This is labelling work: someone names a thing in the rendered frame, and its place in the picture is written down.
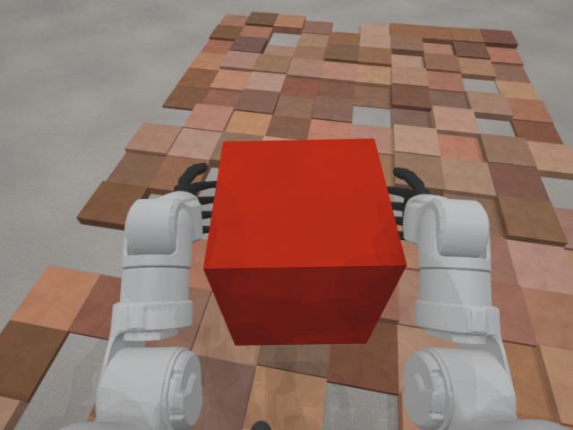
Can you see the left robot forearm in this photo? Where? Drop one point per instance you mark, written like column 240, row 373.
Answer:
column 157, row 255

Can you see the left robot upper arm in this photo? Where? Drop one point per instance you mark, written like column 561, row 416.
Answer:
column 148, row 389

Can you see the robot left hand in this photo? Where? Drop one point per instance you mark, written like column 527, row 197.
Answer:
column 184, row 184

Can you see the carton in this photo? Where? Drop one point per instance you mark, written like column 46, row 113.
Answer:
column 303, row 246

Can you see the right robot upper arm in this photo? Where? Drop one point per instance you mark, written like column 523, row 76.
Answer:
column 462, row 389

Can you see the robot right hand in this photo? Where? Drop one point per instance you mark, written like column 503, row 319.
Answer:
column 415, row 182

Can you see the right robot forearm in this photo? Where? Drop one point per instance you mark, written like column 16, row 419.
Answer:
column 454, row 255

